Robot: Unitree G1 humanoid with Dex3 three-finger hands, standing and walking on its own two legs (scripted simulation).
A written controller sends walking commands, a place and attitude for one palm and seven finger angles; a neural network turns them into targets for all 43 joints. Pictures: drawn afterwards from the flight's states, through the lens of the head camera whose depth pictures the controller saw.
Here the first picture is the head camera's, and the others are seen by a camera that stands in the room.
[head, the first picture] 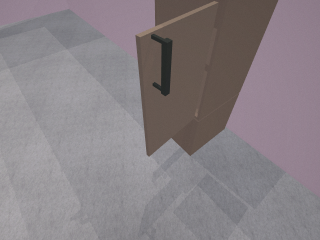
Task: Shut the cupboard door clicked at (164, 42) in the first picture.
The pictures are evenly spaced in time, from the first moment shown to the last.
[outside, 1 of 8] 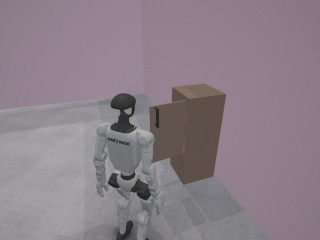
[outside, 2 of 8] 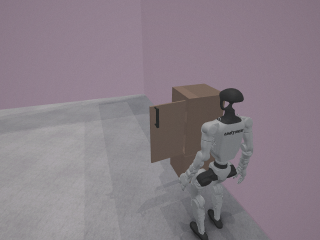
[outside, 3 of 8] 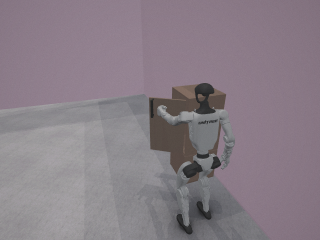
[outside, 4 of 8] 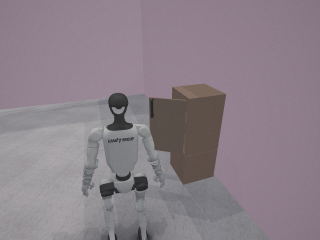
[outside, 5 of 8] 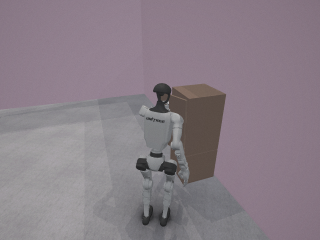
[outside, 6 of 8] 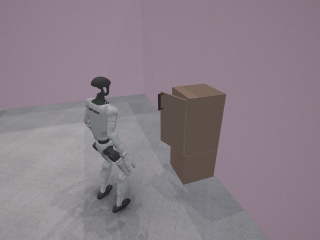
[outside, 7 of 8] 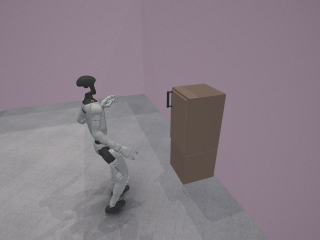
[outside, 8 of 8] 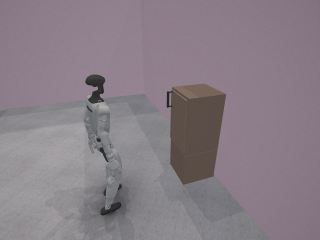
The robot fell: no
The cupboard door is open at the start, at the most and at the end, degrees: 96 96 0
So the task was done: yes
